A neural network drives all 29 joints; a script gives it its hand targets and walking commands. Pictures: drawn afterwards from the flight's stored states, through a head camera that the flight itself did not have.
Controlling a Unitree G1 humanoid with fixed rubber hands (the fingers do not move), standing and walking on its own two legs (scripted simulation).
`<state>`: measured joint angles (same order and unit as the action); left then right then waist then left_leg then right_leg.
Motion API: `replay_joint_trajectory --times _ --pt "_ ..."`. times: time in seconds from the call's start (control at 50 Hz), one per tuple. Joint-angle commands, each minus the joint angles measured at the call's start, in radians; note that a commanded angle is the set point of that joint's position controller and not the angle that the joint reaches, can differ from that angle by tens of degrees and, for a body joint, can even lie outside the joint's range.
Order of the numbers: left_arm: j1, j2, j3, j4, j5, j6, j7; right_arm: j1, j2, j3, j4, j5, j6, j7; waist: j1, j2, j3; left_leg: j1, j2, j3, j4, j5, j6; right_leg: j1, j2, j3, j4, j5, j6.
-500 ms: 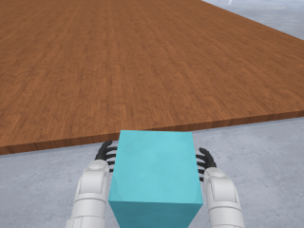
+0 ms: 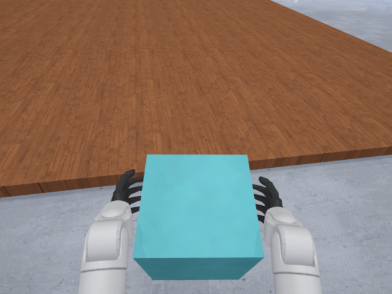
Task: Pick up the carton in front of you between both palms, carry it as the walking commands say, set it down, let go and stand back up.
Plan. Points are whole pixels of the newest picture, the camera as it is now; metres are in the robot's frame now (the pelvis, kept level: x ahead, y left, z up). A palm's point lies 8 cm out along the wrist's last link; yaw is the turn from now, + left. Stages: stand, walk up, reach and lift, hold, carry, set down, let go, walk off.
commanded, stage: carry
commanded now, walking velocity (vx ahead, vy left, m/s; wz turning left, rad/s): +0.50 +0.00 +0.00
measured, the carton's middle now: (196, 222) +0.31 +0.01 +0.00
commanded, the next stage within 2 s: none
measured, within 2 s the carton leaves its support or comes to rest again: neither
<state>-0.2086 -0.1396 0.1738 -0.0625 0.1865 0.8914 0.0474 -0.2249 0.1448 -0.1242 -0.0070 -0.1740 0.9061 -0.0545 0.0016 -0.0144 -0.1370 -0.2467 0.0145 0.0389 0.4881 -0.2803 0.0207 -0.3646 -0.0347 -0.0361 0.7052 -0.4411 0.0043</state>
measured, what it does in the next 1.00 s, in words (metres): walks ahead: right foot, then left foot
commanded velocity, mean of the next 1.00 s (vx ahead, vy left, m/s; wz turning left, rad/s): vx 0.50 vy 0.00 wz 0.00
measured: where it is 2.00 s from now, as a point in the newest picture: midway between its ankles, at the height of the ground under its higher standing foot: (185, 211)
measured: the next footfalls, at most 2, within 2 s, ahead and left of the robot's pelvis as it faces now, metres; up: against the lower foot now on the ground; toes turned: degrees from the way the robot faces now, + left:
right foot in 0.14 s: +0.13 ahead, -0.11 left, +0.00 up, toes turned -9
left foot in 0.48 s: +0.40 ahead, +0.14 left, +0.00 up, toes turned +14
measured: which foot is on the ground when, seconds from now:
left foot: down 0.00-0.16, up 0.18-0.46, down 0.48-1.00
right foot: up 0.00-0.12, down 0.14-0.50, up 0.52-0.98, down 1.00-1.00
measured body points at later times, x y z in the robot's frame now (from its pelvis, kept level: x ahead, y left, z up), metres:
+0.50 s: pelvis +0.26 +0.04 -0.02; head +0.23 +0.05 +0.43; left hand +0.49 +0.21 +0.06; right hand +0.51 -0.10 +0.07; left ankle +0.37 +0.13 -0.74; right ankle +0.10 -0.10 -0.74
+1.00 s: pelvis +0.57 +0.05 -0.02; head +0.55 +0.05 +0.42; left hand +0.83 +0.21 +0.10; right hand +0.84 -0.09 +0.10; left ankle +0.37 +0.13 -0.74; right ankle +0.71 -0.03 -0.74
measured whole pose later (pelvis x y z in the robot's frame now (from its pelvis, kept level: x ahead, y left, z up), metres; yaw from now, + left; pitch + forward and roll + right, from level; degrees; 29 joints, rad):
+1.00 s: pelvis +0.57 +0.05 -0.02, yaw +2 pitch +3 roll +0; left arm -0.09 -0.12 0.10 -0.56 -0.02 1.18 0.19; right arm -0.09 0.12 -0.08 -0.55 0.03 1.20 -0.20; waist -0.01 0.01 -0.12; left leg 0.07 0.04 0.21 0.43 -0.52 -0.01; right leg -0.52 -0.04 -0.22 0.52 -0.08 -0.07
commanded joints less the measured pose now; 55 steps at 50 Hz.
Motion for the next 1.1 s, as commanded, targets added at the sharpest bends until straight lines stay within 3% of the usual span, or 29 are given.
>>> replay_joint_trajectory --times 0.0,0.06,0.1,0.12,0.14,0.16,0.18,0.2,0.24,0.3,0.4,0.44,0.46,0.48,0.5,0.52,0.56,0.58,0.6,0.68,0.76,0.92,0.94,0.96,0.98,1.0,1.02,1.04,1.08 --pt "-0.570 -0.936 -0.785 -0.165 -0.379 0.050 -0.182 -0.559 0.898 0.673 -0.273 0.333 0.011 0.170 -0.026 0.159 -0.183 0.318 0.287 -0.361 -0.254 -0.025 0.154 -0.278 -0.005 -0.048 -0.029 -0.008 -0.005" --pt "-0.442 -0.907 -0.785 -0.242 -0.389 0.116 -0.136 -0.439 0.861 0.678 -0.375 0.332 0.080 0.117 -0.031 0.190 -0.238 0.307 0.212 -0.182 -0.171 0.188 0.114 -0.126 0.056 -0.144 -0.185 0.100 0.005" --pt "-0.339 -0.875 -0.755 -0.281 -0.377 0.162 -0.098 -0.356 0.830 0.669 -0.423 0.335 0.131 0.082 -0.017 0.136 -0.255 0.162 0.169 -0.079 -0.074 0.124 0.085 0.133 0.058 -0.182 -0.342 0.229 0.006" --pt "-0.301 -0.856 -0.733 -0.301 -0.367 0.185 -0.077 -0.312 0.810 0.664 -0.438 0.335 0.156 0.063 -0.012 0.083 -0.272 0.001 0.147 -0.038 0.010 0.058 0.060 0.340 0.008 -0.129 -0.373 0.244 -0.010" --pt "-0.243 -0.827 -0.701 -0.312 -0.351 0.207 -0.055 -0.294 0.788 0.655 -0.455 0.337 0.181 0.044 0.008 -0.036 -0.305 -0.194 0.108 0.028 0.188 -0.086 0.023 0.543 -0.156 0.074 -0.414 0.106 -0.055" --pt "-0.213 -0.792 -0.669 -0.318 -0.330 0.223 -0.030 -0.298 0.765 0.649 -0.499 0.343 0.206 0.024 0.020 -0.257 -0.250 -0.520 0.021 0.102 0.376 -0.224 -0.014 0.664 -0.371 0.421 -0.466 -0.009 -0.168" --pt "-0.207 -0.780 -0.637 -0.327 -0.309 0.234 -0.005 -0.342 0.747 0.658 -0.532 0.360 0.226 0.009 0.033 -0.262 -0.184 -0.630 0.037 0.048 0.464 -0.298 -0.002 0.636 -0.442 0.530 -0.470 0.048 -0.250" --pt "-0.190 -0.784 -0.624 -0.362 -0.308 0.248 0.017 -0.332 0.755 0.660 -0.541 0.380 0.241 -0.004 0.031 -0.173 -0.140 -0.667 0.071 0.017 0.519 -0.294 0.001 0.585 -0.435 0.504 -0.485 0.115 -0.260" --pt "-0.193 -0.806 -0.620 -0.453 -0.320 0.261 0.046 -0.287 0.786 0.643 -0.571 0.398 0.248 -0.023 0.029 -0.053 -0.140 -0.631 0.113 0.014 0.474 -0.204 -0.010 0.516 -0.383 0.348 -0.523 0.110 -0.205" --pt "-0.240 -0.797 -0.640 -0.545 -0.354 0.253 0.076 -0.242 0.785 0.602 -0.591 0.379 0.235 -0.060 0.023 -0.083 -0.135 -0.464 0.083 0.083 0.280 -0.035 -0.035 0.404 -0.276 0.110 -0.535 0.180 -0.144" --pt "-0.175 -0.688 -0.642 -0.590 -0.380 0.233 0.120 -0.134 0.674 0.537 -0.618 0.335 0.204 -0.128 0.019 -0.129 -0.104 -0.188 0.037 0.172 0.065 0.181 -0.020 0.271 -0.231 -0.040 -0.476 0.265 -0.093" --pt "-0.153 -0.652 -0.644 -0.593 -0.386 0.233 0.128 -0.098 0.635 0.524 -0.614 0.331 0.200 -0.142 0.003 -0.089 -0.132 0.030 -0.006 0.243 0.036 0.153 -0.009 0.187 -0.183 -0.126 -0.299 0.374 -0.058" --pt "-0.136 -0.634 -0.644 -0.592 -0.387 0.235 0.131 -0.075 0.619 0.519 -0.607 0.331 0.201 -0.146 -0.008 -0.051 -0.177 0.197 -0.007 0.236 0.026 0.088 0.000 0.113 -0.141 -0.181 -0.140 0.427 -0.031" --pt "-0.130 -0.608 -0.641 -0.597 -0.387 0.241 0.133 -0.054 0.591 0.511 -0.607 0.327 0.204 -0.150 -0.032 0.096 -0.210 0.344 0.167 -0.043 -0.092 -0.088 0.042 -0.047 -0.080 -0.196 0.104 0.319 0.017" --pt "-0.119 -0.590 -0.644 -0.610 -0.394 0.248 0.133 -0.052 0.577 0.515 -0.603 0.327 0.203 -0.154 -0.033 0.344 -0.252 0.499 0.409 -0.503 -0.254 -0.196 0.179 -0.302 0.032 -0.153 0.392 -0.010 0.051" --pt "-0.111 -0.585 -0.661 -0.602 -0.405 0.251 0.130 -0.031 0.590 0.520 -0.614 0.341 0.204 -0.152 -0.030 0.271 -0.239 0.472 0.447 -0.580 -0.290 -0.133 0.214 -0.387 -0.019 -0.023 0.534 -0.071 0.023" --pt "-0.095 -0.646 -0.667 -0.569 -0.404 0.248 0.110 -0.067 0.644 0.558 -0.645 0.353 0.199 -0.132 -0.027 0.101 -0.234 0.380 0.405 -0.438 -0.254 0.021 0.196 -0.409 -0.099 0.027 0.585 0.017 -0.021" --pt "-0.089 -0.681 -0.666 -0.556 -0.398 0.242 0.098 -0.097 0.672 0.585 -0.663 0.360 0.194 -0.117 -0.022 0.045 -0.223 0.316 0.387 -0.357 -0.260 0.054 0.169 -0.386 -0.125 0.040 0.536 0.080 -0.027" --pt "-0.085 -0.706 -0.669 -0.554 -0.389 0.234 0.087 -0.123 0.692 0.610 -0.683 0.368 0.189 -0.101 -0.016 0.036 -0.217 0.257 0.360 -0.271 -0.281 0.032 0.139 -0.345 -0.135 0.040 0.465 0.129 -0.027" --pt "-0.090 -0.732 -0.676 -0.548 -0.345 0.206 0.071 -0.178 0.699 0.678 -0.698 0.407 0.181 -0.051 -0.016 0.101 -0.166 0.205 0.297 -0.099 -0.351 0.019 0.115 -0.315 -0.101 -0.037 0.239 0.245 -0.007" --pt "-0.082 -0.694 -0.674 -0.569 -0.326 0.209 0.081 -0.160 0.651 0.683 -0.694 0.421 0.192 -0.041 -0.020 0.116 -0.109 0.256 0.248 0.000 -0.339 0.197 0.110 -0.322 -0.070 -0.095 0.010 0.369 0.002" --pt "-0.275 -0.486 -0.627 -0.613 -0.390 0.263 0.136 -0.261 0.463 0.570 -0.679 0.385 0.236 -0.129 -0.026 0.165 -0.029 0.330 0.215 0.111 -0.194 0.494 0.099 -0.204 -0.016 -0.181 -0.153 0.392 -0.069" --pt "-0.296 -0.456 -0.607 -0.594 -0.392 0.268 0.146 -0.292 0.439 0.551 -0.667 0.377 0.241 -0.144 -0.018 0.170 -0.062 0.321 0.206 0.136 -0.107 0.604 0.088 -0.111 0.016 -0.212 -0.161 0.352 -0.076" --pt "-0.310 -0.432 -0.586 -0.565 -0.394 0.271 0.156 -0.328 0.418 0.535 -0.652 0.371 0.246 -0.157 0.015 0.146 -0.111 0.281 0.174 0.184 0.039 0.674 0.064 0.044 0.065 -0.255 -0.200 0.314 -0.077" --pt "-0.335 -0.412 -0.564 -0.539 -0.397 0.273 0.164 -0.364 0.397 0.520 -0.635 0.367 0.250 -0.170 0.053 0.079 -0.198 0.144 0.136 0.192 0.244 0.559 0.037 0.282 0.033 -0.188 -0.193 0.244 -0.082" --pt "-0.375 -0.378 -0.533 -0.518 -0.392 0.276 0.172 -0.412 0.389 0.518 -0.627 0.373 0.256 -0.178 0.069 -0.128 -0.308 -0.145 0.050 0.163 0.576 0.280 -0.005 0.535 -0.246 0.259 -0.266 0.005 -0.192" --pt "-0.389 -0.386 -0.521 -0.481 -0.403 0.273 0.178 -0.447 0.391 0.506 -0.620 0.380 0.260 -0.181 0.097 -0.331 -0.319 -0.411 -0.095 0.084 0.786 -0.187 -0.018 0.642 -0.356 0.622 -0.439 0.008 -0.288" --pt "-0.437 -0.412 -0.524 -0.488 -0.413 0.273 0.177 -0.509 0.421 0.506 -0.599 0.393 0.255 -0.187 0.073 -0.265 -0.303 -0.490 -0.027 -0.029 0.932 -0.208 0.019 0.627 -0.360 0.541 -0.416 0.121 -0.286" --pt "-0.552 -0.482 -0.541 -0.465 -0.431 0.256 0.169 -0.590 0.488 0.468 -0.544 0.393 0.240 -0.185 0.069 -0.062 -0.286 -0.501 0.052 -0.060 0.904 -0.112 0.054 0.503 -0.308 0.363 -0.360 0.293 -0.233"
